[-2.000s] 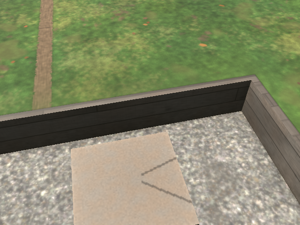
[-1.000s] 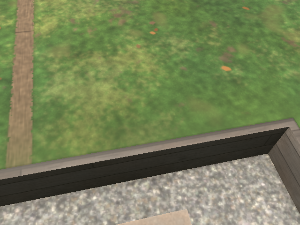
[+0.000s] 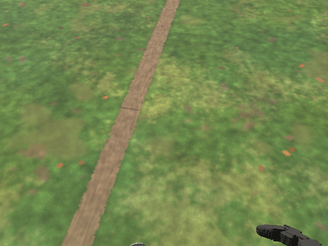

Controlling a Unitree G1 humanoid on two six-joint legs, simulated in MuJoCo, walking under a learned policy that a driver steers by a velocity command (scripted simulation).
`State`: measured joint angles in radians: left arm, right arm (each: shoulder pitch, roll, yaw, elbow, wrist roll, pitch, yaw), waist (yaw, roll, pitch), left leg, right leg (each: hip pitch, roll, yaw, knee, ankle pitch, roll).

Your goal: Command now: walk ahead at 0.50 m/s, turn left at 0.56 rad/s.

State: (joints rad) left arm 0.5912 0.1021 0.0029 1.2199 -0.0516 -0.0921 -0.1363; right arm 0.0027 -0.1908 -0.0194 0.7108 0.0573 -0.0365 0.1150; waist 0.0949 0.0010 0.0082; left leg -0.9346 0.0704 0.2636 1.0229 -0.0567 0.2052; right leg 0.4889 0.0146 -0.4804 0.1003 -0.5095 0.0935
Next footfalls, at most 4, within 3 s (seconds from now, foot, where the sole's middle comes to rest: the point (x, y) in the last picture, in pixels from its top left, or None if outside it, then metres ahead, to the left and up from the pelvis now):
0.06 left None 0.30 0.06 -0.72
0.60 right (174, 224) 0.61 0.05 -0.72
0.90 left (112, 231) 0.56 0.29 -0.72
1.60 right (181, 225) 0.61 0.02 -0.72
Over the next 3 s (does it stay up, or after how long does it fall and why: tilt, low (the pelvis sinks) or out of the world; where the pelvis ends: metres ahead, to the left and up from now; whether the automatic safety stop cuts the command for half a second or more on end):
stays up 0.54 0.08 0.06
